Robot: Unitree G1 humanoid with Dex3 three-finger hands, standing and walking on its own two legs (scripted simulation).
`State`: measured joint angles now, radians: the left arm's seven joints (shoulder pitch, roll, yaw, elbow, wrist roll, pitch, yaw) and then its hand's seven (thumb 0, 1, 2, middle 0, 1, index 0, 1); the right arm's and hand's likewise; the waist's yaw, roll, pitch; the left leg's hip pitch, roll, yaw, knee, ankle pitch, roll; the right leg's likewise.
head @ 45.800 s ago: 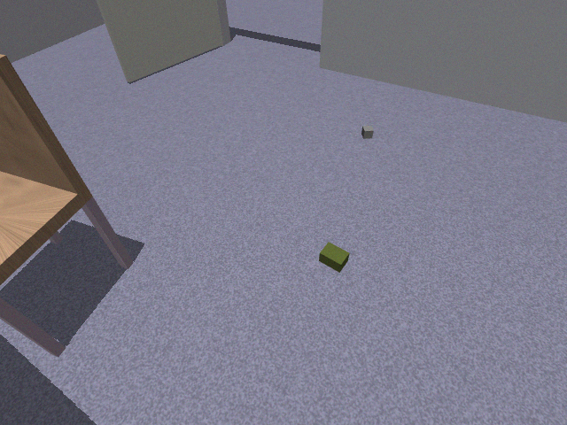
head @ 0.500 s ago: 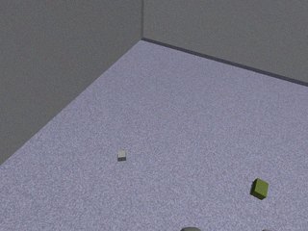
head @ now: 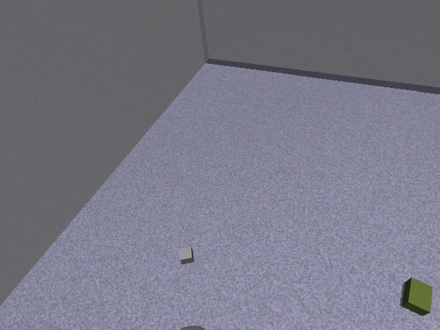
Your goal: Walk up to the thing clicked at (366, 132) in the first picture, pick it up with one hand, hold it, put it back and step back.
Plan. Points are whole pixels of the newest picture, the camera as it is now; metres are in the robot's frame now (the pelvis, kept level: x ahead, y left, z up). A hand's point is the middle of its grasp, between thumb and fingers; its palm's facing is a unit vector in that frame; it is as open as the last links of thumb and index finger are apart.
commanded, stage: walk up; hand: left
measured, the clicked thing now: (186, 255) +0.56 +0.25 -0.74
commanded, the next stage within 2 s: none
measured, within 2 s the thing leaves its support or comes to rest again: neither
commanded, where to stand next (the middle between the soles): +0.19 +0.02 m, yaw +1 degrees
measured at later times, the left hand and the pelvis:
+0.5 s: hand out of the picture +0.16 +0.31 -0.17, palm faces -0.02 -0.95 -0.32, open 7.4 cm; pelvis +0.12 +0.04 +0.00, yaw +1 degrees
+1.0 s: hand (119, 298) +0.23 +0.27 -0.15, palm faces -0.02 -0.94 -0.34, open 7.4 cm; pelvis +0.13 +0.02 +0.00, yaw +0 degrees
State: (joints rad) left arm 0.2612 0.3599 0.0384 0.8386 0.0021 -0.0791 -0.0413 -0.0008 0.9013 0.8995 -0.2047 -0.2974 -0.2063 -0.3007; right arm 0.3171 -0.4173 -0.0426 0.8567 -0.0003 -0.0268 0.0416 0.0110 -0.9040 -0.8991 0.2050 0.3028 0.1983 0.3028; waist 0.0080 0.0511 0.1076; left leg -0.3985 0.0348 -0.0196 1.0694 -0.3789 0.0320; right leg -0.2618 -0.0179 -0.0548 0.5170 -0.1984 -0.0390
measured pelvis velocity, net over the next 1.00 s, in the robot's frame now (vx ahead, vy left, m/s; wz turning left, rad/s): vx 0.13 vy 0.02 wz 0.01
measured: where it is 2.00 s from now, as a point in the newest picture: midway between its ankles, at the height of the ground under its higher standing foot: outside the picture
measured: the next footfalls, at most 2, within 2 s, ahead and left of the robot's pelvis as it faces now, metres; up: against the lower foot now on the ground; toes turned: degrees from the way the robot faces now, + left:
left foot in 0.26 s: +0.19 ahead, +0.16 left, +0.00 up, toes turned +3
right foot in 0.66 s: +0.22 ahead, -0.11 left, +0.00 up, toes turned -1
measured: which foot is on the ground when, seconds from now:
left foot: up 0.00-0.24, down 0.26-1.00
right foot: down 0.00-0.30, up 0.32-0.64, down 0.66-1.00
